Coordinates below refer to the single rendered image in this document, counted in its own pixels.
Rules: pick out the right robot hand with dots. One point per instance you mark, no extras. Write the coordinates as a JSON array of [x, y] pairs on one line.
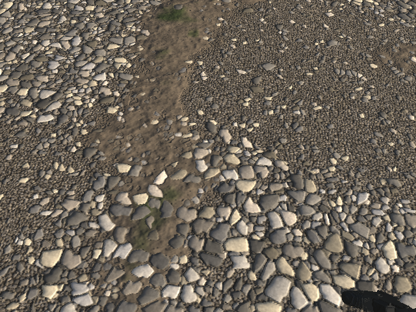
[[378, 301]]

